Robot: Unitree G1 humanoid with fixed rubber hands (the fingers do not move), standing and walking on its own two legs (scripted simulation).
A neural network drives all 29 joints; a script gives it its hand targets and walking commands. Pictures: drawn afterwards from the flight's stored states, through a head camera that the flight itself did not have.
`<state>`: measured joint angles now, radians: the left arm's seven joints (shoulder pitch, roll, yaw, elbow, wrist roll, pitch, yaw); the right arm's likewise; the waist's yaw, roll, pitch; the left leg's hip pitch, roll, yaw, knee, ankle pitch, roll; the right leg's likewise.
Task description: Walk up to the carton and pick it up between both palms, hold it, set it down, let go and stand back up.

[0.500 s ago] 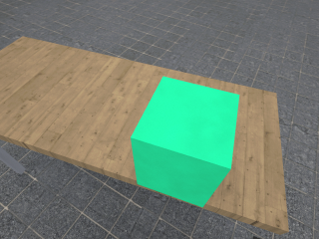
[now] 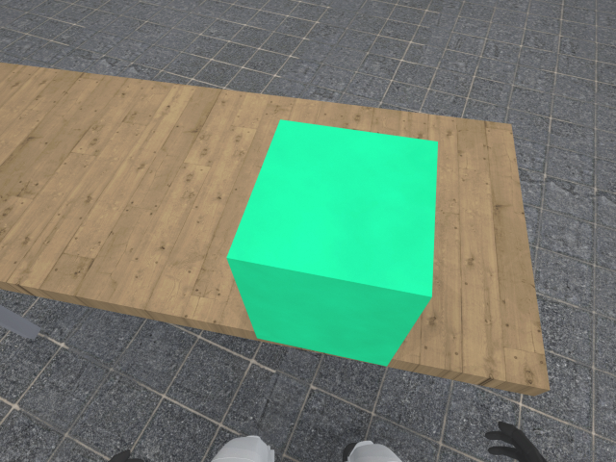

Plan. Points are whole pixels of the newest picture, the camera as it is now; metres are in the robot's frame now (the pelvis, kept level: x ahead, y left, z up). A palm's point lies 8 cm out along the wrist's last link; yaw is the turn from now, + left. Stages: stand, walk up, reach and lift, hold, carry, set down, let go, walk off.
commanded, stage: walk up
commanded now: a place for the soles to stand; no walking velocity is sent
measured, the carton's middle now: (337, 251) +0.38 -0.03 +0.01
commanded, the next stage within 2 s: none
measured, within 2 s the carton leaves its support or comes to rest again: neither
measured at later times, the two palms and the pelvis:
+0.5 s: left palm out of the picture +0.00 +0.39 -0.13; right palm out of the picture -0.08 -0.15 -0.07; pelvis -0.11 +0.12 +0.00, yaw -10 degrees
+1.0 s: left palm out of the picture -0.08 +0.34 -0.10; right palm out of the picture -0.19 -0.18 -0.12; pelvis -0.13 +0.08 +0.01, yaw -14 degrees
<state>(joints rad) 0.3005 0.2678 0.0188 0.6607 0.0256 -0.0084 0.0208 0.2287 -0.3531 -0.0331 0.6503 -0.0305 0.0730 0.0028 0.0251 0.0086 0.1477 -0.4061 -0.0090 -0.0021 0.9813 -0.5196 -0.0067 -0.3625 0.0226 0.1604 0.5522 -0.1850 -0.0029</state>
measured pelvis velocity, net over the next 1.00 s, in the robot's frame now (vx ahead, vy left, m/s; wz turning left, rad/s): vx -0.13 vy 0.08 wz -0.24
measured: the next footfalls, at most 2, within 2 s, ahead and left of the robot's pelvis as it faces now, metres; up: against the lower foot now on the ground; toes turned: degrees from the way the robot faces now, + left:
left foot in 0.22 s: -0.01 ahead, +0.21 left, +0.00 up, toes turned -7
right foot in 0.76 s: -0.14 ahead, +0.00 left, +0.00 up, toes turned -16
